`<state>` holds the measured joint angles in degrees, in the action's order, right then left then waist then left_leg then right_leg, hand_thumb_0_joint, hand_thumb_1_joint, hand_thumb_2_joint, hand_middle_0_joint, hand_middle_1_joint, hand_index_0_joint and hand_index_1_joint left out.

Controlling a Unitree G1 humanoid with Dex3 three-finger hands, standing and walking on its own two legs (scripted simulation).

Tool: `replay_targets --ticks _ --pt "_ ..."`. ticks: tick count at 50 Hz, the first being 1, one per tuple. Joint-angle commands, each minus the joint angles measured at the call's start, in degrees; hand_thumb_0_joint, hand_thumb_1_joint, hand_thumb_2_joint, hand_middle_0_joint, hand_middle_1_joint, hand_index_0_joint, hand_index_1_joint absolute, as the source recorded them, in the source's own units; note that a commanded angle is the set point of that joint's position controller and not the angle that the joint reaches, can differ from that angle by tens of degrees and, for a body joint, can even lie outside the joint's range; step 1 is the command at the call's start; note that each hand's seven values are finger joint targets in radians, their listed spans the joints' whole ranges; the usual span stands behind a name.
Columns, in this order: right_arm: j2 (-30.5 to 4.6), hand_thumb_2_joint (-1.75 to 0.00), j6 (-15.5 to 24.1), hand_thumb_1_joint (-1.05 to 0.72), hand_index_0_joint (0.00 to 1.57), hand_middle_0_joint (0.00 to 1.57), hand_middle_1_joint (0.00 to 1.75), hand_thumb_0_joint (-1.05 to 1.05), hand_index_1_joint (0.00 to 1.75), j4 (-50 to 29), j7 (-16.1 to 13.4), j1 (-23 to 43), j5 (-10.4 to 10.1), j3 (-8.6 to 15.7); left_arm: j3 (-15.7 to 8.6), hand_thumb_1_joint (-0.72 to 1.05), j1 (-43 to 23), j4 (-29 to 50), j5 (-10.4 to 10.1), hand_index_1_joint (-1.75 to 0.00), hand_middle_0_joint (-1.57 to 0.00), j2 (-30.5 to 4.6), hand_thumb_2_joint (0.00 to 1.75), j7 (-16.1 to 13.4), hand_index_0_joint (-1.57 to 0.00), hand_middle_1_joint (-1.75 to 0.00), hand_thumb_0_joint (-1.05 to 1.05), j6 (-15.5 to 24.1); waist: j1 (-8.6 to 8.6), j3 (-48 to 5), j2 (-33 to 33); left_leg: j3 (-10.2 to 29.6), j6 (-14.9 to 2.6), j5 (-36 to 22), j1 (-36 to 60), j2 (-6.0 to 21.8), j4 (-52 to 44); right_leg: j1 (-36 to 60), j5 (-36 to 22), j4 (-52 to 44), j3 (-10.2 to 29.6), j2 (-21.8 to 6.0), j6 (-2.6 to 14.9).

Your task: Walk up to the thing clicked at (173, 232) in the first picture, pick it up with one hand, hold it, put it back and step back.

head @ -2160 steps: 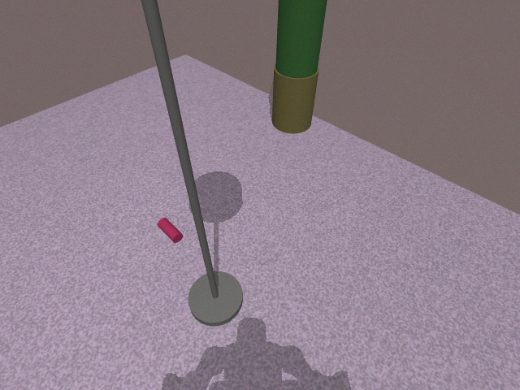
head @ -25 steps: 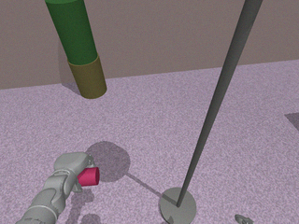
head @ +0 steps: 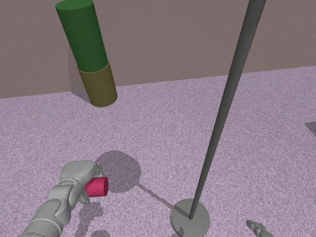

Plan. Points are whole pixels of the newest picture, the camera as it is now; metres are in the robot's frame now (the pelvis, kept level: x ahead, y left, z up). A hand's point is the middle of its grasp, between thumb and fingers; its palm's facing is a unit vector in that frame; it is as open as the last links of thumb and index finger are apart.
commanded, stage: hold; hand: left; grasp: from above
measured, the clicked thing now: (83, 187) +0.30 +0.23 -0.07
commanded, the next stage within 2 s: crouch in 0.86 s
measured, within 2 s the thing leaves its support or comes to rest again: neither
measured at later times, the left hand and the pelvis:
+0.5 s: hand (81, 189) +0.29 +0.22 -0.04, palm faces -0.47 -0.04 -0.88, open 8.2 cm; pelvis +0.00 +0.00 +0.00, yaw +0 degrees
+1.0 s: hand (82, 187) +0.29 +0.22 -0.04, palm faces -0.45 -0.05 -0.89, open 8.2 cm; pelvis +0.00 +0.00 +0.00, yaw +0 degrees
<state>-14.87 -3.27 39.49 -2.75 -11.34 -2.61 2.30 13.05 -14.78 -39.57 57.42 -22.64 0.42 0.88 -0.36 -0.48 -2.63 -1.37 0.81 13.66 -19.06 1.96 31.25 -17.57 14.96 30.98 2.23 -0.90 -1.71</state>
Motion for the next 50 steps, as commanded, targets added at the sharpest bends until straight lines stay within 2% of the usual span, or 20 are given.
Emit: replay_targets --ticks 1,2,6,9,11,13,20,23,30,33,34,37,39,41,42,43,47,48,49,50 --pt "-7.4 -0.90 2.3 -0.89 0.20 0.20 0.30 0.00 0.30 -7.5 -0.6 5.0 -0.2 2.1 -6.3 0.81 -21.9 13.0 -0.3 -0.39 -1.17 -12.4 0.55 -2.8 -1.17 -0.39 0.00 0.2 -0.05 -15.3 0.8 -0.8 -1.12 -7.6 9.5 -2.5 -4.3 2.0 -6.6 -5.5 -1.6 2.6 1.62" --pt "-7.4 -0.90 2.3 -0.89 0.20 0.20 0.30 0.00 0.30 -7.4 -0.7 5.3 -0.3 2.2 -7.4 0.81 -21.2 12.3 -0.1 -0.37 -1.17 -13.6 0.53 -2.8 -1.17 -0.37 0.00 0.0 0.46 -14.8 0.5 -0.8 -1.12 -7.2 9.4 -2.6 -4.5 1.9 -6.0 -5.8 -1.6 2.4 1.70" --pt "-7.1 -0.90 2.3 -0.90 0.20 0.20 0.30 0.00 0.30 -7.6 -0.8 5.8 -0.3 1.9 -6.2 0.81 -20.1 12.4 -0.3 -0.37 -1.17 -12.3 0.52 -1.6 -1.17 -0.38 0.00 0.1 0.04 -14.1 1.6 -0.8 -1.30 -7.4 10.1 -2.5 -5.0 2.0 -6.3 -6.2 -1.7 2.5 1.61" --pt "-7.0 -0.90 2.3 -0.89 0.20 0.20 0.30 0.00 0.30 -7.7 -0.9 6.0 -0.5 1.9 -7.1 0.81 -20.8 14.0 -0.9 -0.37 -1.17 -13.3 0.53 -1.0 -1.17 -0.38 0.00 0.4 0.73 -15.1 0.6 -0.9 -1.24 -7.8 10.6 -2.3 -5.3 2.6 -6.6 -6.2 -1.7 2.6 1.72" --pt "-7.0 -0.90 2.3 -0.90 0.20 0.20 0.30 0.00 0.30 -8.1 -0.9 6.0 -0.5 1.8 -5.4 0.80 -19.2 13.6 -1.0 -0.37 -1.16 -11.4 0.53 -0.4 -1.16 -0.38 0.00 0.4 0.15 -13.4 2.0 -0.8 -1.40 -7.5 10.2 -2.3 -5.6 2.4 -6.5 -6.6 -1.7 2.5 1.62" --pt "-6.9 -0.90 2.2 -0.90 0.20 0.20 0.30 0.00 0.30 -8.4 -1.1 6.9 -0.6 1.6 -8.2 0.80 -19.3 13.6 -0.9 -0.38 -1.16 -14.8 0.53 -0.4 -1.17 -0.39 0.00 0.7 1.10 -12.8 1.2 -0.9 -1.34 -6.9 9.4 -2.6 -5.9 2.4 -5.4 -7.0 -1.7 2.4 1.72" --pt "-6.8 -0.90 2.1 -0.90 0.20 0.20 0.30 0.00 0.30 -8.2 -1.1 6.5 -0.5 1.6 -6.1 0.79 -20.6 15.4 -0.6 -0.38 -1.15 -12.2 0.54 -0.5 -1.16 -0.39 0.00 1.4 0.03 -14.7 0.4 -0.7 -1.22 -8.2 11.9 -2.3 -6.1 2.5 -6.8 -6.6 -1.8 2.6 1.86" --pt "-7.1 -0.90 2.0 -0.90 0.20 0.20 0.30 0.00 0.30 -7.7 -1.3 6.1 -0.5 1.8 -8.5 0.76 -20.9 15.3 -0.3 -0.36 -1.15 -14.7 0.54 -1.3 -1.15 -0.36 0.00 1.3 0.47 -16.1 -0.1 -0.8 -1.14 -10.5 12.5 -2.4 -5.6 3.7 -8.9 -6.3 -1.9 2.6 1.76" --pt "-6.5 -0.90 1.9 -0.90 0.20 0.20 0.30 0.00 0.30 -7.5 -1.1 6.7 -0.5 1.7 -5.7 0.75 -20.5 14.5 -0.5 -0.38 -1.12 -11.5 0.53 -1.4 -1.13 -0.39 0.00 0.5 0.35 -14.8 0.6 -1.0 -1.17 -10.3 12.2 -2.4 -6.1 3.5 -8.8 -6.9 -2.0 2.5 1.79" --pt "-7.0 -0.90 1.7 -0.90 0.20 0.20 0.30 0.00 0.30 -7.4 -1.1 6.5 -0.6 1.9 -7.4 0.74 -18.4 12.7 -0.6 -0.38 -1.11 -13.3 0.51 -1.0 -1.12 -0.38 0.00 0.2 0.99 -13.9 0.4 -0.8 -0.96 -10.7 11.6 -2.2 -6.4 4.0 -8.8 -6.9 -2.2 2.7 1.97" --pt "-6.8 -0.90 1.7 -0.90 0.20 0.20 0.30 0.00 0.30 -7.9 -1.0 6.9 -0.5 1.8 -5.4 0.74 -17.5 12.8 -0.9 -0.38 -1.12 -11.1 0.54 -0.5 -1.12 -0.38 0.00 0.2 0.61 -12.9 1.4 -0.5 -0.98 -10.3 11.4 -2.1 -6.7 3.5 -8.5 -7.0 -2.4 2.7 2.00" --pt "-6.7 -0.90 1.5 -0.90 0.20 0.20 0.30 0.00 0.30 -8.1 -1.1 6.9 -0.7 1.8 -6.9 0.74 -15.9 12.4 -0.6 -0.38 -1.12 -12.7 0.53 -0.2 -1.12 -0.38 0.00 0.3 1.24 -12.7 1.8 -0.8 -1.23 -10.0 10.5 -2.5 -6.7 4.0 -8.3 -7.4 -2.1 2.4 1.91" --pt "-6.7 -0.90 1.4 -0.90 0.20 0.20 0.30 0.00 0.30 -8.2 -1.1 6.7 -0.6 1.7 -6.1 0.75 -18.7 14.3 -0.6 -0.38 -1.12 -12.4 0.54 0.3 -1.13 -0.38 0.00 0.8 0.44 -13.8 2.4 -1.0 -1.48 -10.5 11.4 -2.5 -6.2 4.1 -9.0 -7.4 -1.9 2.3 1.70" --pt "-6.8 -0.90 1.3 -0.90 0.20 0.20 0.30 0.00 0.30 -8.1 -1.3 6.8 -0.7 1.8 -7.9 0.75 -21.2 15.3 -0.3 -0.37 -1.13 -14.9 0.51 -0.1 -1.13 -0.37 0.00 1.2 0.72 -14.9 0.2 -1.2 -1.36 -11.4 12.4 -2.7 -6.1 3.9 -9.9 -7.2 -1.6 2.2 1.74" --pt "-6.9 -0.90 1.4 -0.90 0.20 0.20 0.30 0.00 0.30 -7.9 -1.3 6.3 -0.5 1.7 -7.4 0.73 -22.3 15.6 -0.3 -0.36 -1.11 -14.2 0.50 -0.3 -1.12 -0.36 0.00 1.4 -0.04 -15.1 0.8 -1.0 -1.34 -11.0 12.7 -2.5 -6.1 3.7 -9.6 -7.0 -1.7 2.4 1.81" --pt "-6.7 -0.90 1.4 -0.90 0.20 0.20 0.30 0.00 0.30 -7.7 -1.3 6.5 -0.5 1.7 -8.6 0.73 -23.1 16.5 -0.1 -0.36 -1.11 -15.3 0.49 -0.8 -1.11 -0.37 0.00 1.7 0.75 -16.2 -0.4 -1.0 -1.25 -11.4 12.9 -2.6 -6.1 4.1 -9.9 -6.8 -1.9 2.4 1.84" --pt "-6.6 -0.90 1.4 -0.90 0.20 0.20 0.30 0.00 0.30 -7.8 -1.3 6.7 -0.4 1.7 -7.1 0.76 -20.4 14.9 0.0 -0.39 -1.12 -12.1 0.51 -2.6 -1.13 -0.41 0.00 0.9 0.66 -15.8 0.3 -1.2 -1.18 -11.7 13.1 -2.7 -5.9 4.1 -10.2 -7.1 -2.0 2.3 1.82" --pt "-6.8 -0.91 1.4 -0.92 0.20 0.20 0.30 0.00 0.30 -7.7 -1.2 6.6 -0.4 1.8 -7.0 0.83 -20.8 14.9 -0.1 -0.42 -1.14 -12.1 0.43 -3.0 -1.18 -0.46 0.00 0.6 0.48 -15.6 0.4 -1.1 -1.06 -11.6 12.8 -2.6 -6.0 3.8 -9.9 -7.0 -2.1 2.4 1.84" --pt "-6.8 -0.89 1.4 -0.88 0.20 0.20 0.30 0.00 0.30 -7.5 -1.2 6.4 -0.5 2.0 -7.8 0.75 -18.9 13.9 0.2 -0.39 -1.06 -12.5 0.47 -3.1 -1.10 -0.41 0.00 0.3 0.77 -15.1 0.3 -1.3 -1.09 -11.5 12.7 -2.6 -6.0 4.1 -10.0 -7.2 -2.1 2.3 1.78" --pt "-6.8 -0.90 1.3 -0.89 0.20 0.20 0.30 0.00 0.30 -7.4 -1.1 6.3 -0.4 2.1 -7.0 0.76 -18.1 12.9 0.3 -0.41 -1.10 -11.8 0.48 -3.1 -1.12 -0.43 0.00 0.0 0.28 -14.7 1.6 -1.3 -1.28 -11.8 12.2 -2.6 -5.9 4.0 -10.6 -7.2 -2.1 2.2 1.64"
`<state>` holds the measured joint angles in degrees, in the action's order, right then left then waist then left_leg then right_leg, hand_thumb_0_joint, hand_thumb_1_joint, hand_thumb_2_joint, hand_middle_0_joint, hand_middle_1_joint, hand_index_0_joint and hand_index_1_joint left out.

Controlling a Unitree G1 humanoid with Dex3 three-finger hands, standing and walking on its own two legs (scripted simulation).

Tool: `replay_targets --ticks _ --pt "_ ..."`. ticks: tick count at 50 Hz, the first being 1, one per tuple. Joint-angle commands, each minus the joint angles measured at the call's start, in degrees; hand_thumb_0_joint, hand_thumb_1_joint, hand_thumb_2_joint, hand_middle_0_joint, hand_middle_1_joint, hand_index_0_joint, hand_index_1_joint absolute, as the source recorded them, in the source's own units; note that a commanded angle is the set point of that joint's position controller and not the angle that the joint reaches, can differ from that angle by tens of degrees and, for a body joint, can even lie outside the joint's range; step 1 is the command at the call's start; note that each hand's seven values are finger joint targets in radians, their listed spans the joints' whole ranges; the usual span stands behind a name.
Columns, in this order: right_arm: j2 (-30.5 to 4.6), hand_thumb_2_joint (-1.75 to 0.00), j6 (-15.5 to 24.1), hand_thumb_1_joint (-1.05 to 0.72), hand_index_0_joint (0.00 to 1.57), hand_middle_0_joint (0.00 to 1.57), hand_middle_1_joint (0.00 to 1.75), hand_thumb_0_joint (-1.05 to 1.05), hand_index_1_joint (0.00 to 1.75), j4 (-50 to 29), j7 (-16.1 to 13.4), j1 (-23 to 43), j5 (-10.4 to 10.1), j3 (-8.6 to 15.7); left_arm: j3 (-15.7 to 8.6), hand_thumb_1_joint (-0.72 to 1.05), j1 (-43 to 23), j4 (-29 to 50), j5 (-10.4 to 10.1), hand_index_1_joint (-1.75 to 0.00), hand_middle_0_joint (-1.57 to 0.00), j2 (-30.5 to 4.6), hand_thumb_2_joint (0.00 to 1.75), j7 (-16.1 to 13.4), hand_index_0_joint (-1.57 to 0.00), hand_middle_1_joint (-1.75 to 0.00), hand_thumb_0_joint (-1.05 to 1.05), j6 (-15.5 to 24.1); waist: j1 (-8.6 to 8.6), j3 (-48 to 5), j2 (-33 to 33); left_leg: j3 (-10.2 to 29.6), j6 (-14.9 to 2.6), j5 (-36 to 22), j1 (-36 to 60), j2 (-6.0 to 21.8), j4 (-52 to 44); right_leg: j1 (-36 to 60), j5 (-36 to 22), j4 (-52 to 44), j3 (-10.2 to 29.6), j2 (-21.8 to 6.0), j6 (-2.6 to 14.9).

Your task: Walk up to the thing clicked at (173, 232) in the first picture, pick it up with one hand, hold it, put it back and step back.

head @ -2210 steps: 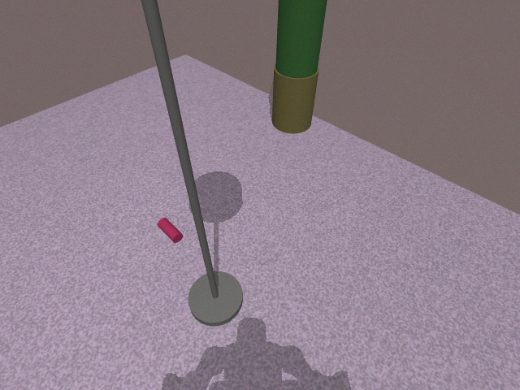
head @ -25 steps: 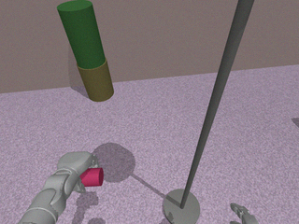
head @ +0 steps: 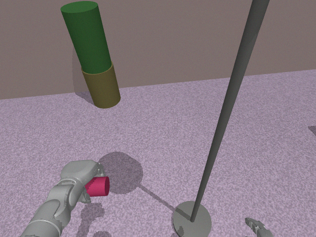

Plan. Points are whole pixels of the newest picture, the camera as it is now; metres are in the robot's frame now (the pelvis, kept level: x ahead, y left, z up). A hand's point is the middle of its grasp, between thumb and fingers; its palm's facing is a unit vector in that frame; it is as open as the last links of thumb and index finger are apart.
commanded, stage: crouch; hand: left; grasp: from above
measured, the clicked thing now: (85, 187) +0.30 +0.23 -0.07
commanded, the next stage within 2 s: lower in 1.88 s
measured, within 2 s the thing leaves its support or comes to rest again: neither
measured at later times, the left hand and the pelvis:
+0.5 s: hand (95, 200) +0.31 +0.24 -0.19, palm faces -0.43 +0.06 -0.90, open 8.3 cm; pelvis -0.03 +0.00 -0.08, yaw +1 degrees
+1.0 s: hand (109, 212) +0.35 +0.25 -0.44, palm faces -0.50 +0.01 -0.87, open 8.3 cm; pelvis -0.06 +0.01 -0.28, yaw -1 degrees
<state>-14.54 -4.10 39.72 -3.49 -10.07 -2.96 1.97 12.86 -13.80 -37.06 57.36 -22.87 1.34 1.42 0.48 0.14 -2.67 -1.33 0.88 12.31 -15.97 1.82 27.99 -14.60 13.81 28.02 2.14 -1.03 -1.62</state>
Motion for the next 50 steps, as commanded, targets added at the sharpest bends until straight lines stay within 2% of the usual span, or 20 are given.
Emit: replay_targets --ticks 1,6,8,11,12,15,20,22,24,30,33,34,35,37,39,42,43,46,47,50 --pt "-7.1 -0.90 2.1 -0.89 0.20 0.20 0.30 0.00 0.30 -7.5 -0.3 5.2 -0.1 2.4 -6.3 0.79 -18.9 9.7 0.3 -0.43 -1.12 -11.1 0.51 -4.0 -1.14 -0.45 0.00 -0.7 -0.33 -14.4 2.4 -1.2 -1.29 -10.3 8.5 -2.4 -2.7 1.3 -9.2 -4.2 -2.1 2.4 1.57" --pt "-7.0 -0.90 1.6 -0.89 0.20 0.20 0.30 0.00 0.30 -7.7 0.0 4.8 -0.1 2.4 -4.9 0.87 -17.7 6.5 0.9 -0.47 -1.19 -9.7 0.57 -4.3 -1.21 -0.48 0.00 0.3 -0.96 -11.0 4.0 -0.9 -1.44 -6.2 5.7 -2.5 -2.9 -1.6 -5.3 -4.4 -2.1 2.3 1.73" --pt "-7.3 -0.90 1.3 -0.89 0.20 0.20 0.30 0.00 0.30 -7.2 0.0 4.0 0.0 2.4 -5.9 0.87 -16.3 2.9 1.6 -0.45 -1.21 -10.3 0.58 -5.5 -1.22 -0.45 0.00 1.3 -1.42 -10.1 5.1 -0.9 -1.48 -5.3 4.5 -2.6 -2.0 -2.8 -4.3 -3.8 -1.9 2.2 1.69" --pt "-7.3 -0.90 1.2 -0.89 0.20 0.20 0.30 0.00 0.30 -6.1 0.3 3.2 0.9 2.5 -6.2 0.86 -20.8 -0.2 3.1 -0.44 -1.20 -10.3 0.56 -8.9 -1.21 -0.46 0.00 3.3 -2.57 -10.5 5.0 -0.6 -1.32 -3.9 0.7 -2.8 2.0 -7.4 -3.5 -0.4 -2.1 2.0 1.66" --pt "-7.3 -0.90 1.2 -0.89 0.20 0.20 0.30 0.00 0.30 -5.9 0.4 2.8 1.1 2.7 -7.2 0.87 -22.1 -0.8 4.1 -0.44 -1.20 -11.6 0.57 -10.3 -1.21 -0.45 0.00 4.0 -2.73 -12.2 3.6 -0.8 -1.32 -3.5 -0.7 -2.9 3.9 -8.7 -3.4 1.3 -1.9 1.8 1.66" --pt "-7.8 -0.90 1.6 -0.90 0.20 0.20 0.30 0.00 0.30 -4.7 1.3 1.1 2.1 3.4 -6.4 0.87 -26.2 -4.6 6.6 -0.47 -1.19 -9.8 0.56 -14.9 -1.21 -0.50 0.00 5.0 -3.96 -15.7 1.6 -0.6 -0.67 -2.2 -6.3 -2.7 11.8 -17.2 -2.6 8.1 -2.1 1.8 1.79" --pt "-8.7 -0.90 2.1 -0.89 0.20 0.20 0.30 0.00 0.30 -3.4 2.6 -3.1 3.3 4.9 -7.5 0.83 -32.1 -10.0 11.4 -0.46 -1.17 -10.4 0.57 -22.2 -1.19 -0.48 0.00 5.2 -4.86 -27.4 -1.6 0.0 -0.35 -1.8 -18.0 -1.9 27.1 -30.5 -1.9 23.1 -2.6 2.2 2.52" --pt "-9.3 -0.90 2.5 -0.90 0.20 0.20 0.30 0.00 0.30 -2.8 2.7 -4.6 3.8 5.2 -6.9 0.84 -33.7 -13.4 11.9 -0.46 -1.16 -8.9 0.54 -24.0 -1.18 -0.48 0.00 4.5 -5.97 -30.0 -3.0 0.9 -0.37 -1.5 -20.8 -1.4 30.9 -36.9 -0.7 28.1 -3.7 2.6 2.88" --pt "-9.7 -0.90 2.9 -0.89 0.20 0.20 0.30 0.00 0.30 -2.0 2.3 -5.3 4.1 5.5 -8.4 0.81 -36.0 -16.4 12.3 -0.45 -1.15 -11.2 0.54 -25.4 -1.17 -0.47 0.00 3.7 -5.88 -31.4 -4.5 1.5 -0.42 -0.2 -25.6 -1.3 34.1 -42.0 0.7 32.2 -4.1 2.9 3.13" --pt "-9.8 -0.90 4.5 -0.89 0.20 0.20 0.30 0.00 0.30 -1.3 1.6 -6.9 5.1 5.9 -10.6 0.76 -39.9 -22.0 10.8 -0.43 -1.11 -13.9 0.52 -26.3 -1.13 -0.44 0.00 1.9 -5.67 -37.9 -3.3 2.6 -1.07 8.1 -39.9 -1.5 44.0 -51.7 7.1 42.7 -4.7 2.8 3.47" --pt "-10.0 -0.90 5.1 -0.89 0.20 0.20 0.30 0.00 0.30 -1.3 1.5 -7.0 5.4 5.9 -10.7 0.76 -41.8 -21.7 10.1 -0.44 -1.11 -14.0 0.54 -25.6 -1.12 -0.45 0.00 1.8 -6.68 -41.3 -4.3 3.6 -0.93 10.9 -44.3 -1.3 48.0 -57.0 9.5 47.8 -5.0 2.3 3.50" --pt "-10.2 -0.90 5.2 -0.90 0.20 0.20 0.30 0.00 0.30 -1.6 1.3 -7.3 5.4 5.9 -11.8 0.73 -42.6 -21.0 10.5 -0.44 -1.10 -16.6 0.56 -25.4 -1.11 -0.45 0.00 1.9 -6.26 -42.4 -4.8 3.6 -0.88 12.6 -45.6 -1.5 48.9 -57.7 11.0 48.9 -5.1 2.4 3.64" --pt "-10.1 -0.90 5.2 -0.89 0.20 0.20 0.30 0.00 0.30 -1.3 1.4 -7.3 5.6 5.8 -11.8 0.74 -40.0 -24.8 10.4 -0.44 -1.11 -15.5 0.57 -24.9 -1.12 -0.45 0.00 1.7 -6.94 -40.4 -3.4 3.8 -0.97 13.5 -48.3 -1.5 50.4 -60.1 11.9 50.2 -5.2 2.3 3.55" --pt "-9.9 -0.90 5.6 -0.89 0.20 0.20 0.30 0.00 0.30 -1.3 1.6 -7.8 5.9 5.8 -12.3 0.74 -45.1 -20.0 10.2 -0.45 -1.11 -16.5 0.57 -24.3 -1.12 -0.46 0.00 2.6 -7.51 -44.8 -5.2 3.7 -1.20 13.3 -50.4 -1.6 53.8 -62.1 11.4 53.1 -5.1 2.2 3.58" --pt "-10.2 -0.90 5.8 -0.89 0.20 0.20 0.30 0.00 0.30 -1.3 1.8 -8.2 6.0 5.7 -13.4 0.74 -42.0 -23.7 10.5 -0.45 -1.11 -17.6 0.57 -24.0 -1.12 -0.46 0.00 2.7 -7.16 -43.1 -4.6 4.6 -1.10 15.6 -52.6 -1.5 55.6 -66.6 13.9 55.5 -5.7 2.1 3.74" --pt "-10.8 -0.90 6.3 -0.89 0.20 0.20 0.30 0.00 0.30 -0.4 2.5 -8.3 6.6 5.5 -13.3 0.75 -43.2 -25.9 11.0 -0.43 -1.09 -17.1 0.53 -23.6 -1.11 -0.46 0.00 4.3 -8.90 -41.4 -5.6 6.6 -0.86 19.0 -56.1 -1.5 58.0 -73.4 16.7 59.7 -6.5 2.0 3.70" --pt "-10.7 -0.90 6.6 -0.89 0.20 0.20 0.30 0.00 0.30 -0.6 2.7 -8.5 6.6 5.5 -14.2 0.74 -45.8 -22.7 11.1 -0.41 -1.09 -18.6 0.53 -23.9 -1.11 -0.43 0.00 5.1 -8.58 -44.1 -6.0 6.8 -0.87 19.6 -56.1 -1.6 59.1 -74.1 17.3 60.9 -6.7 2.0 3.87" --pt "-10.9 -0.90 7.2 -0.89 0.20 0.20 0.30 0.00 0.30 -0.1 3.6 -8.9 7.1 5.1 -16.1 0.77 -47.0 -22.0 12.0 -0.41 -1.12 -21.7 0.55 -24.4 -1.14 -0.42 0.00 6.9 -8.94 -47.9 -6.4 5.4 -1.50 16.2 -58.7 -1.9 64.7 -75.3 14.7 63.5 -6.3 2.0 3.62" --pt "-11.1 -0.90 7.5 -0.89 0.20 0.20 0.30 0.00 0.30 0.3 3.9 -9.4 7.5 4.9 -15.9 0.80 -47.4 -22.1 12.4 -0.43 -1.14 -20.8 0.57 -24.7 -1.16 -0.44 0.00 7.3 -9.76 -48.6 -7.0 5.9 -1.31 15.0 -58.9 -1.8 65.8 -77.2 14.0 65.2 -6.6 1.7 3.54" --pt "-11.0 -0.90 8.0 -0.90 0.20 0.20 0.30 0.00 0.30 1.0 4.8 -9.6 8.1 4.4 -17.4 0.79 -49.0 -21.5 13.2 -0.40 -1.15 -23.2 0.55 -26.4 -1.17 -0.41 0.00 8.6 -8.99 -51.2 -10.0 4.8 -1.49 11.8 -59.4 -1.9 69.7 -79.0 11.8 67.8 -6.7 2.1 3.54"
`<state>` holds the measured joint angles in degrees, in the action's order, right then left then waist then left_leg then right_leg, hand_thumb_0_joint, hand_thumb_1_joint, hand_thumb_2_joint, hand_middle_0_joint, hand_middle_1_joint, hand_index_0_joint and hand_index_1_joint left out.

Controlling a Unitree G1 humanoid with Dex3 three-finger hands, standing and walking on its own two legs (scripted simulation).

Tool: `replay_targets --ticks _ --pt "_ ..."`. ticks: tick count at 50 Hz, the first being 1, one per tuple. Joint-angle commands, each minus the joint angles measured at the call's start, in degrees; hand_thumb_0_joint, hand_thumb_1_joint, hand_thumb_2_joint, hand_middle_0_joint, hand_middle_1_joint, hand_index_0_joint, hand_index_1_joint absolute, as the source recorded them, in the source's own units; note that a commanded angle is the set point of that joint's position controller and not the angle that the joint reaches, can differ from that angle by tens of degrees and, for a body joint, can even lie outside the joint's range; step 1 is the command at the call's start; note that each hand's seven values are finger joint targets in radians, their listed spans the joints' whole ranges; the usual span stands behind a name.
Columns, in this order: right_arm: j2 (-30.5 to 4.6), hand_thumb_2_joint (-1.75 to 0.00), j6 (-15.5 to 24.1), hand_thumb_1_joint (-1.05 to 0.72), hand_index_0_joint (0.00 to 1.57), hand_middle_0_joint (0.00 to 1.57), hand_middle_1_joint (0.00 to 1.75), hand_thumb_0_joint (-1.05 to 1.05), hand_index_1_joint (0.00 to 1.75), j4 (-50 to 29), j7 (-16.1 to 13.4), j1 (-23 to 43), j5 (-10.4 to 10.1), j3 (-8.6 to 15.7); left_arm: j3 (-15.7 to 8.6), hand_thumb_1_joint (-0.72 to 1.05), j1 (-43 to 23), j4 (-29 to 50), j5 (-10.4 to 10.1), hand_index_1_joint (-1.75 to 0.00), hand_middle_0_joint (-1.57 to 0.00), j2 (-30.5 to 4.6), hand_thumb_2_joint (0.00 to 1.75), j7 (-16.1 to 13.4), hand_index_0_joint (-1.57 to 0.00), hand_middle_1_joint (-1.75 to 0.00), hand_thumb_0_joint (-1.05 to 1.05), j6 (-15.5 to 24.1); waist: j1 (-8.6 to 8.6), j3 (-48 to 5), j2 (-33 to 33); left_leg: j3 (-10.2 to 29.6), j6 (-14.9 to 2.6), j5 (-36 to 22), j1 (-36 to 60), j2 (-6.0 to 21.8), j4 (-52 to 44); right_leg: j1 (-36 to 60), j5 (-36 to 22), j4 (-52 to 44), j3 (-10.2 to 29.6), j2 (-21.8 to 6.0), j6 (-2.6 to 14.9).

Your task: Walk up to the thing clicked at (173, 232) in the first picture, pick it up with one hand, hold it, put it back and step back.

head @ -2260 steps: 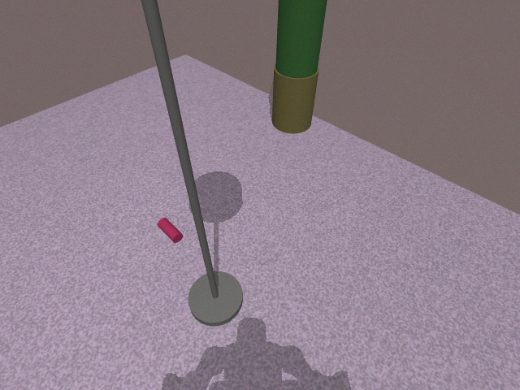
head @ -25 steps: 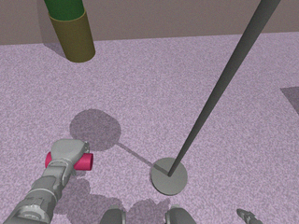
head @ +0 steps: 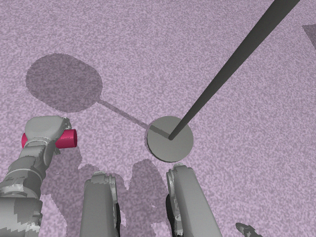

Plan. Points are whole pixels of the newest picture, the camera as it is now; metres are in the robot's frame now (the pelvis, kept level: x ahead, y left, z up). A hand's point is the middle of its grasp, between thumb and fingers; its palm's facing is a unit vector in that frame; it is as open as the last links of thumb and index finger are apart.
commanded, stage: crouch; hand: left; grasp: from above
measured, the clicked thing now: (51, 140) +0.41 +0.26 -0.19
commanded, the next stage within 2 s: lower in 0.88 s
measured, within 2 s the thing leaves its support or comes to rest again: neither
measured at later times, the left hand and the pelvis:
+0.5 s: hand (64, 141) +0.42 +0.25 -0.27, palm faces -0.49 -0.02 -0.87, open 8.3 cm; pelvis +0.00 -0.01 -0.09, yaw -3 degrees
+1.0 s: hand (68, 142) +0.43 +0.26 -0.33, palm faces -0.48 -0.02 -0.88, open 8.2 cm; pelvis -0.01 -0.01 -0.15, yaw -4 degrees
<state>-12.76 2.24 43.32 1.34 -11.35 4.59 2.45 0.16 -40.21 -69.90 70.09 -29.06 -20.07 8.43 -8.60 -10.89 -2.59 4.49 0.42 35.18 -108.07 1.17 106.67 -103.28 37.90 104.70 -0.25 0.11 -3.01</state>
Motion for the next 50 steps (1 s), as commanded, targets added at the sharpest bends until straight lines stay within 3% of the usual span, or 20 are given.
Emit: replay_targets --ticks 1,8,9,11,13,14,15,18,21,27,32,34,35,38,44,46,48,49,50 --pt "-12.8 -0.90 1.8 -0.90 0.20 0.20 0.30 0.00 0.30 -2.7 0.3 -8.3 0.7 3.9 -5.0 0.79 -22.2 10.5 0.9 -0.42 -1.15 -17.5 0.56 -5.4 -1.16 -0.43 0.00 1.9 -0.21 -40.0 -9.6 -1.2 -1.12 -10.9 32.0 -1.1 -7.8 9.3 -12.4 -8.4 -4.4 1.1 4.86" --pt "-13.3 -0.90 2.1 -0.90 0.20 0.20 0.30 0.00 0.30 -1.9 2.0 -8.2 1.9 3.8 -5.8 0.81 -25.2 8.6 2.2 -0.40 -1.18 -18.5 0.56 -7.4 -1.18 -0.41 0.00 1.2 -0.43 -39.8 -14.2 -1.6 -0.79 -11.2 29.7 -0.7 -3.3 4.2 -12.5 -3.1 -5.3 1.1 5.06" --pt "-13.4 -0.90 2.1 -0.90 0.20 0.20 0.30 0.00 0.30 -1.9 2.1 -8.2 1.9 3.9 -5.9 0.81 -24.5 7.5 2.1 -0.39 -1.18 -18.2 0.57 -7.4 -1.18 -0.39 0.00 0.8 -0.20 -40.6 -13.7 -1.3 -0.81 -11.5 30.2 -0.6 -2.6 3.4 -12.6 -2.3 -5.4 1.3 5.14" --pt "-13.3 -0.90 2.1 -0.90 0.20 0.20 0.30 0.00 0.30 -2.1 2.5 -8.4 2.1 3.8 -4.4 0.84 -24.2 6.3 2.1 -0.40 -1.20 -16.0 0.58 -7.1 -1.20 -0.40 0.00 0.5 -1.30 -39.0 -13.5 -1.2 -0.80 -11.2 28.4 -0.6 -1.5 2.1 -12.6 -1.2 -5.8 1.2 5.03" --pt "-13.2 -0.90 2.1 -0.90 0.20 0.20 0.30 0.00 0.30 -2.0 2.8 -8.1 2.1 3.6 -5.0 0.84 -22.9 4.8 1.6 -0.39 -1.20 -17.3 0.57 -6.9 -1.20 -0.40 0.00 0.2 -0.93 -36.7 -12.9 -1.7 -1.16 -11.1 25.7 -0.6 0.2 2.2 -13.2 -0.8 -5.7 1.4 4.84" --pt "-13.6 -0.90 2.1 -0.90 0.20 0.20 0.30 0.00 0.30 -2.1 3.0 -8.3 2.2 3.8 -4.9 0.83 -23.9 5.2 1.4 -0.41 -1.20 -17.2 0.61 -6.5 -1.19 -0.40 0.00 0.2 -1.72 -37.9 -11.4 -1.5 -1.26 -11.0 25.4 -0.5 0.9 2.4 -13.6 -0.2 -5.9 1.4 4.73" --pt "-13.0 -0.90 1.9 -0.91 0.20 0.20 0.30 0.00 0.30 -2.2 3.1 -8.2 2.2 3.5 -4.4 0.81 -24.4 5.2 1.2 -0.41 -1.18 -17.0 0.60 -6.3 -1.18 -0.41 0.00 0.2 -1.51 -37.4 -11.8 -2.1 -1.50 -11.2 23.8 -0.6 1.9 3.0 -14.3 0.0 -5.6 1.7 4.71" --pt "-13.5 -0.90 1.7 -0.91 0.20 0.20 0.30 0.00 0.30 -2.4 3.5 -8.3 2.2 3.4 -6.1 0.81 -23.2 4.3 0.9 -0.41 -1.18 -20.0 0.58 -5.6 -1.18 -0.42 0.00 0.7 -1.04 -38.8 -10.2 -2.2 -1.67 -12.4 21.4 -0.6 4.1 4.2 -15.3 1.9 -5.8 2.0 4.48" --pt "-13.4 -0.90 1.6 -0.91 0.20 0.20 0.30 0.00 0.30 -2.2 3.9 -8.5 2.4 3.0 -6.1 0.81 -24.5 3.7 1.3 -0.41 -1.17 -20.1 0.56 -5.3 -1.18 -0.42 0.00 1.7 -1.81 -36.1 -10.1 -2.1 -1.63 -11.3 19.2 -0.5 5.4 2.6 -14.8 3.2 -5.9 2.1 4.49" --pt "-13.8 -0.90 1.3 -0.91 0.20 0.20 0.30 0.00 0.30 -1.8 4.4 -7.9 2.9 2.5 -8.1 0.80 -25.1 2.0 3.0 -0.40 -1.15 -23.3 0.51 -6.2 -1.17 -0.41 0.00 3.4 -1.17 -34.9 -11.3 -2.8 -1.72 -7.8 15.4 -0.7 8.0 -0.3 -11.9 5.5 -6.0 2.5 4.64" --pt "-13.9 -0.90 1.2 -0.91 0.20 0.20 0.30 0.00 0.30 -1.2 4.7 -7.6 3.2 2.5 -7.8 0.80 -26.2 1.2 3.1 -0.40 -1.15 -22.8 0.52 -7.1 -1.17 -0.42 0.00 3.9 -1.69 -35.4 -12.5 -2.5 -1.47 -6.7 15.4 -0.5 9.2 -3.1 -10.7 7.6 -6.7 2.6 4.90" --pt "-14.4 -0.90 1.2 -0.91 0.20 0.20 0.30 0.00 0.30 -0.8 4.7 -7.9 3.4 2.5 -8.5 0.79 -28.5 1.1 3.4 -0.40 -1.15 -24.6 0.53 -7.4 -1.16 -0.41 0.00 4.0 -2.19 -34.9 -13.1 -2.4 -1.48 -5.9 14.4 -0.6 9.7 -4.3 -10.0 8.4 -6.9 2.6 4.92" --pt "-14.5 -0.90 1.2 -0.91 0.20 0.20 0.30 0.00 0.30 -0.6 4.7 -7.7 3.3 2.5 -8.8 0.79 -28.4 1.2 3.1 -0.39 -1.15 -24.8 0.52 -7.6 -1.16 -0.40 0.00 4.1 -1.63 -35.3 -13.7 -2.3 -1.41 -5.8 14.6 -0.5 9.8 -4.9 -9.7 9.0 -7.1 2.5 4.96" --pt "-14.5 -0.90 1.3 -0.91 0.20 0.20 0.30 0.00 0.30 -0.2 4.7 -7.5 3.5 2.1 -7.5 0.77 -29.9 0.0 3.1 -0.38 -1.14 -23.7 0.53 -7.6 -1.15 -0.39 0.00 4.1 -2.61 -34.0 -14.2 -2.0 -1.36 -4.5 13.5 -0.5 10.6 -6.9 -8.9 9.9 -7.3 2.6 5.01" --pt "-15.4 -0.90 1.5 -0.91 0.20 0.20 0.30 0.00 0.30 0.1 5.0 -7.9 3.7 1.4 -8.5 0.81 -30.0 -1.6 3.2 -0.41 -1.17 -26.1 0.56 -7.5 -1.18 -0.41 0.00 4.5 -2.69 -34.3 -13.1 -2.1 -1.58 -5.8 11.4 -0.6 13.0 -6.2 -10.3 11.7 -7.7 2.7 4.86" --pt "-15.0 -0.90 1.5 -0.91 0.20 0.20 0.30 0.00 0.30 0.3 5.1 -7.9 3.8 0.8 -7.6 0.80 -28.8 -3.9 3.2 -0.40 -1.17 -24.9 0.54 -7.4 -1.18 -0.40 0.00 4.6 -3.11 -32.2 -12.3 -2.3 -1.62 -5.0 9.8 -0.7 13.6 -6.6 -9.7 11.6 -7.7 2.8 4.76" --pt "-15.6 -0.90 1.5 -0.91 0.20 0.20 0.30 0.00 0.30 0.1 5.0 -7.9 4.1 0.7 -9.6 0.79 -29.5 -2.5 3.2 -0.40 -1.17 -27.7 0.54 -7.7 -1.17 -0.40 0.00 5.0 -2.56 -33.5 -12.6 -2.6 -1.73 -5.9 9.1 -0.7 14.5 -5.3 -10.6 12.0 -7.6 2.9 4.61" --pt "-15.3 -0.90 1.5 -0.91 0.20 0.20 0.30 0.00 0.30 0.2 5.1 -7.9 3.9 0.4 -9.0 0.80 -27.0 -4.4 3.2 -0.40 -1.17 -26.9 0.54 -7.6 -1.18 -0.40 0.00 4.8 -2.24 -32.4 -12.0 -2.5 -1.63 -6.0 9.3 -0.7 14.6 -6.0 -10.4 12.6 -7.8 2.8 4.72" --pt "-15.3 -0.90 1.5 -0.91 0.20 0.20 0.30 0.00 0.30 0.2 5.2 -7.3 3.9 0.5 -8.4 0.79 -29.1 -2.8 3.1 -0.37 -1.19 -26.9 0.56 -7.6 -1.18 -0.36 0.00 5.0 -2.61 -32.7 -12.8 -2.6 -1.71 -5.6 8.6 -0.6 14.9 -6.1 -10.6 12.6 -7.7 3.0 4.71"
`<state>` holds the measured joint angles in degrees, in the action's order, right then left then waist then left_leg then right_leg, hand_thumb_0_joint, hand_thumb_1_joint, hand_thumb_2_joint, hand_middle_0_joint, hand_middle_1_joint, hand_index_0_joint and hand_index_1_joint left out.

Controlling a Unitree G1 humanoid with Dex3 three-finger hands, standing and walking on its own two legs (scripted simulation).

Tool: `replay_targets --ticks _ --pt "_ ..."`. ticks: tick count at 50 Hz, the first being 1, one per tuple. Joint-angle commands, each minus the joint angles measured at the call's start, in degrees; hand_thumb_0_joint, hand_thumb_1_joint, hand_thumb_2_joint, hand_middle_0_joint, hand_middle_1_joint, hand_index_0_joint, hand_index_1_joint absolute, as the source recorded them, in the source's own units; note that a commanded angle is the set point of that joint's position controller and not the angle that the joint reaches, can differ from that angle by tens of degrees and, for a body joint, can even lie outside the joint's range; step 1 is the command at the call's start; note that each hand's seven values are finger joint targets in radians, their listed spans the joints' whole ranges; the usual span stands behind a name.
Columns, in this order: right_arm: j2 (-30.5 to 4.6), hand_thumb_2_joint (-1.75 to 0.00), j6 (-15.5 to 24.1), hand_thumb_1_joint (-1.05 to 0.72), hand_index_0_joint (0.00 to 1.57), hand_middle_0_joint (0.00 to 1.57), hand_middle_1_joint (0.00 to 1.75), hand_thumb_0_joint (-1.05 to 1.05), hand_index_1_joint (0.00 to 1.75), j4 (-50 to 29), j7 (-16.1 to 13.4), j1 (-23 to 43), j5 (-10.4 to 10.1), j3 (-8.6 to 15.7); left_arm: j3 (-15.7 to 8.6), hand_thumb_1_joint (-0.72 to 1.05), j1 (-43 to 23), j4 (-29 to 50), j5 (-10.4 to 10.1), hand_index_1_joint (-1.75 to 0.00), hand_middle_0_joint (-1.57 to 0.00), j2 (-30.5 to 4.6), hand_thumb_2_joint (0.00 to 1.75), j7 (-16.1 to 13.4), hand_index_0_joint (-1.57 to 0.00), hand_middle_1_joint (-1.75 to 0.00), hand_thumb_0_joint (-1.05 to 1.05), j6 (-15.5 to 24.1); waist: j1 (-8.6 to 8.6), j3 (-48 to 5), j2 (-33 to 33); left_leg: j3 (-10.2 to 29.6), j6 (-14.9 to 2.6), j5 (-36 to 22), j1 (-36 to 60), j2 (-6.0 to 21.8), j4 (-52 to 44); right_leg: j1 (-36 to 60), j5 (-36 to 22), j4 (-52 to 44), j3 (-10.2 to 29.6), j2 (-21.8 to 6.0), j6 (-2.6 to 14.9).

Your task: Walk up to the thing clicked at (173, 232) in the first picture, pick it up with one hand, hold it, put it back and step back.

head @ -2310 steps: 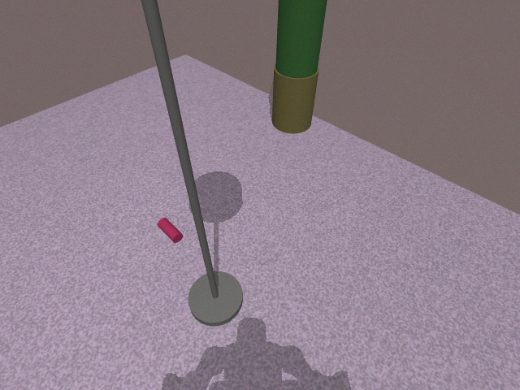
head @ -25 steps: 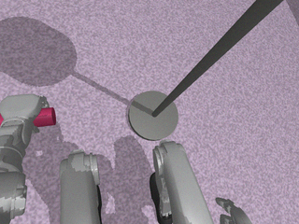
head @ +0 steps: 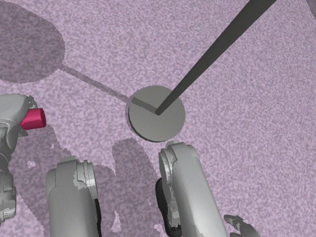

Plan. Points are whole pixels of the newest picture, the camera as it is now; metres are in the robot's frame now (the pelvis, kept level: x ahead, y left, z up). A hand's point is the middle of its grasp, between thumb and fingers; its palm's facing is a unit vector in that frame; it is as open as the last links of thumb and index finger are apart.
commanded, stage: lower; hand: left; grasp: from above
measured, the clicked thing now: (15, 121) +0.44 +0.31 -0.21
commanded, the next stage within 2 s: rest in 0.32 s
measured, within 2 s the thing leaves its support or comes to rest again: rests again in 1.06 s
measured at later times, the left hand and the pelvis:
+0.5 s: hand (27, 125) +0.43 +0.29 -0.25, palm faces -0.48 -0.07 -0.88, open 8.2 cm; pelvis +0.01 +0.00 -0.04, yaw -2 degrees
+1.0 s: hand (34, 127) +0.43 +0.29 -0.29, palm faces -0.48 -0.10 -0.87, open 8.2 cm; pelvis +0.01 +0.00 -0.05, yaw -5 degrees
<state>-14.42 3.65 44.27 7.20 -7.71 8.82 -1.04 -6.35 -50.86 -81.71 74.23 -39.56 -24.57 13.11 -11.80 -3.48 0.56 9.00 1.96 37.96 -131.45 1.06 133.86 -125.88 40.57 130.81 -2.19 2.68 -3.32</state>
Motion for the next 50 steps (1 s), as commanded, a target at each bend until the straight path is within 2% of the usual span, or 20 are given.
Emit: replay_targets --ticks 1,4,6,9,10,13,16,18,21,23,29,31,32,34,35,39,43,44,46,50 --pt "-13.8 -0.90 0.1 -0.91 0.20 0.20 0.30 0.00 0.30 -0.5 -0.6 -11.4 -0.1 3.8 -2.0 0.79 -17.9 7.5 -0.7 -0.37 -1.20 -16.1 0.58 -3.1 -1.19 -0.36 0.00 0.4 0.01 -39.3 -15.3 -7.1 -3.23 -8.6 31.5 -0.6 -11.7 16.4 -13.4 -13.1 -5.9 0.4 4.90" --pt "-13.7 -0.90 0.1 -0.91 0.20 0.20 0.30 0.00 0.30 -0.2 -0.4 -10.9 0.1 2.9 -1.0 0.80 -17.9 3.8 -0.5 -0.36 -1.20 -15.2 0.54 -3.2 -1.19 -0.35 0.00 0.7 -0.50 -37.0 -14.3 -6.8 -3.36 -8.6 29.2 -0.6 -10.4 15.3 -13.4 -12.1 -6.2 0.7 4.92" --pt "-14.3 -0.90 0.1 -0.91 0.20 0.20 0.30 0.00 0.30 -0.4 -0.4 -10.6 0.2 2.8 -2.1 0.79 -18.5 3.9 -0.6 -0.35 -1.21 -17.0 0.55 -3.7 -1.19 -0.34 0.00 1.2 -0.52 -36.6 -14.6 -6.6 -3.33 -8.2 29.0 -0.6 -9.8 14.4 -12.9 -11.4 -6.6 0.7 4.97" --pt "-14.3 -0.90 0.1 -0.91 0.20 0.20 0.30 0.00 0.30 0.0 -0.3 -9.8 0.6 2.6 -2.0 0.84 -18.6 3.9 0.0 -0.36 -1.23 -17.6 0.54 -4.3 -1.22 -0.35 0.00 2.2 -0.26 -38.2 -16.2 -6.4 -3.06 -9.7 30.0 -0.4 -8.6 15.0 -14.4 -10.0 -6.9 1.2 4.95" --pt "-14.5 -0.90 0.1 -0.91 0.20 0.20 0.30 0.00 0.30 0.0 -0.2 -10.2 0.9 2.2 -2.0 0.83 -19.0 4.1 0.3 -0.37 -1.22 -17.4 0.54 -4.5 -1.21 -0.37 0.00 2.3 -1.11 -38.0 -15.6 -6.4 -3.13 -10.3 29.9 -0.5 -8.0 15.5 -15.1 -9.8 -7.0 1.1 4.70" --pt "-15.2 -0.90 0.1 -0.90 0.20 0.20 0.30 0.00 0.30 -0.1 -0.1 -9.3 1.3 2.3 -4.2 0.86 -19.2 5.5 0.0 -0.36 -1.24 -20.3 0.53 -5.7 -1.23 -0.35 0.00 3.0 -0.29 -39.3 -17.0 -6.5 -3.05 -10.2 29.1 -0.5 -7.1 15.6 -15.1 -8.9 -7.0 1.1 4.66" --pt "-15.2 -0.90 0.3 -0.90 0.20 0.20 0.30 0.00 0.30 0.1 0.0 -8.7 1.9 2.3 -3.5 0.88 -19.2 3.7 0.7 -0.37 -1.23 -19.2 0.50 -6.7 -1.23 -0.38 0.00 3.2 -1.39 -36.6 -17.8 -6.2 -2.82 -8.2 28.6 -0.3 -6.9 13.2 -13.1 -8.2 -7.6 1.3 4.89" --pt "-15.5 -0.90 0.2 -0.90 0.20 0.20 0.30 0.00 0.30 0.2 0.0 -8.5 1.9 2.2 -4.5 0.87 -18.6 3.5 1.2 -0.36 -1.23 -20.3 0.51 -7.3 -1.23 -0.36 0.00 3.1 -1.08 -37.2 -18.9 -6.1 -2.71 -8.4 28.9 -0.4 -6.5 12.8 -13.1 -7.4 -7.9 1.3 4.95" --pt "-15.3 -0.90 0.4 -0.90 0.20 0.20 0.30 0.00 0.30 0.3 0.3 -8.1 2.3 1.8 -4.4 0.86 -18.1 4.0 1.2 -0.37 -1.22 -20.0 0.53 -8.2 -1.22 -0.37 0.00 2.7 -1.01 -38.2 -18.9 -5.9 -2.77 -9.0 28.9 -0.3 -5.8 13.5 -14.1 -6.9 -7.9 1.5 4.79" --pt "-15.4 -0.89 0.6 -0.89 0.20 0.20 0.30 0.00 0.30 0.4 0.5 -8.2 2.5 1.5 -3.9 0.88 -18.5 2.8 1.3 -0.34 -1.23 -19.7 0.51 -8.5 -1.23 -0.34 0.00 2.2 -2.02 -37.4 -18.4 -5.9 -2.84 -9.8 28.5 -0.2 -4.7 13.5 -15.3 -6.4 -7.9 1.6 4.62" --pt "-15.8 -0.89 1.2 -0.89 0.20 0.20 0.30 0.00 0.30 0.7 1.2 -7.9 3.1 0.5 -4.0 0.84 -17.9 0.5 0.7 -0.33 -1.19 -20.6 0.49 -9.1 -1.20 -0.33 0.00 1.8 -2.68 -36.5 -17.3 -5.2 -3.03 -10.4 25.9 0.0 -2.9 14.9 -16.3 -5.5 -8.3 2.0 4.36" --pt "-16.0 -0.89 1.5 -0.89 0.20 0.20 0.30 0.00 0.30 0.7 1.4 -7.5 3.2 0.2 -4.5 0.83 -16.9 0.0 0.4 -0.33 -1.18 -21.2 0.47 -9.4 -1.19 -0.35 0.00 1.6 -2.20 -36.6 -17.4 -5.1 -3.00 -11.2 26.3 0.2 -2.6 15.7 -17.2 -5.2 -8.4 2.1 4.29" --pt "-16.6 -0.89 1.6 -0.89 0.20 0.20 0.30 0.00 0.30 0.4 1.6 -7.6 3.6 0.0 -5.1 0.85 -17.0 0.2 0.6 -0.34 -1.19 -21.7 0.48 -9.5 -1.20 -0.35 0.00 1.7 -2.88 -36.3 -17.4 -5.2 -2.93 -11.6 26.7 -0.1 -2.2 15.7 -17.4 -5.0 -8.8 2.0 4.34" --pt "-16.4 -0.89 1.8 -0.89 0.20 0.20 0.30 0.00 0.30 0.5 1.9 -7.2 3.6 -0.3 -5.0 0.84 -16.2 -0.9 0.3 -0.34 -1.18 -22.1 0.47 -9.6 -1.19 -0.35 0.00 1.9 -2.15 -35.6 -17.6 -5.0 -2.99 -10.6 25.0 0.3 -2.0 16.0 -16.7 -5.2 -8.5 2.3 4.36" --pt "-16.8 -0.89 1.7 -0.89 0.20 0.20 0.30 0.00 0.30 0.3 2.0 -7.2 3.9 -0.4 -5.7 0.86 -16.4 0.2 0.4 -0.33 -1.20 -22.9 0.47 -9.8 -1.21 -0.34 0.00 2.2 -2.72 -36.2 -17.0 -5.1 -3.11 -10.8 24.9 0.1 -1.8 17.0 -17.0 -5.5 -8.7 2.4 4.17" --pt "-17.2 -0.89 1.7 -0.89 0.20 0.20 0.30 0.00 0.30 0.1 2.2 -6.5 3.9 -0.7 -6.3 0.85 -14.9 0.7 0.4 -0.34 -1.19 -23.1 0.48 -10.7 -1.20 -0.35 0.00 2.3 -2.15 -37.0 -19.1 -4.6 -2.64 -12.0 27.0 0.2 -2.1 16.5 -17.9 -4.1 -9.6 2.6 4.52" --pt "-17.7 -0.89 2.2 -0.90 0.20 0.20 0.30 0.00 0.30 0.0 2.8 -6.0 4.4 -1.3 -5.3 0.89 -15.4 -1.8 1.1 -0.35 -1.21 -22.2 0.49 -11.5 -1.23 -0.36 0.00 2.2 -3.84 -33.7 -18.5 -4.4 -2.57 -11.7 25.9 0.3 -0.5 14.6 -17.8 -3.3 -10.1 2.6 4.69" --pt "-17.5 -0.90 2.3 -0.90 0.20 0.20 0.30 0.00 0.30 0.2 2.9 -5.8 4.2 -1.3 -5.4 0.87 -15.4 -1.1 1.1 -0.32 -1.22 -23.0 0.48 -11.7 -1.22 -0.33 0.00 2.4 -3.10 -33.4 -19.6 -4.3 -2.57 -11.1 25.7 0.4 -1.2 14.5 -17.2 -3.7 -9.9 2.9 4.62" --pt "-18.1 -0.89 2.5 -0.89 0.20 0.20 0.30 0.00 0.30 0.1 3.0 -5.9 4.5 -1.3 -6.2 0.88 -15.1 -0.5 1.1 -0.32 -1.22 -23.3 0.47 -12.1 -1.23 -0.33 0.00 2.6 -3.45 -33.9 -20.7 -3.8 -2.22 -12.2 27.7 0.4 -1.6 14.4 -17.6 -3.1 -10.7 2.8 4.70" --pt "-17.9 -0.90 3.3 -0.90 0.20 0.20 0.30 0.00 0.30 0.2 3.8 -5.6 5.0 -1.9 -4.7 0.90 -16.0 -2.8 1.5 -0.33 -1.22 -22.8 0.45 -12.9 -1.24 -0.35 0.00 2.4 -4.54 -32.1 -20.5 -3.6 -2.32 -11.3 26.5 0.7 -0.7 14.4 -17.7 -2.8 -10.8 3.0 4.49"
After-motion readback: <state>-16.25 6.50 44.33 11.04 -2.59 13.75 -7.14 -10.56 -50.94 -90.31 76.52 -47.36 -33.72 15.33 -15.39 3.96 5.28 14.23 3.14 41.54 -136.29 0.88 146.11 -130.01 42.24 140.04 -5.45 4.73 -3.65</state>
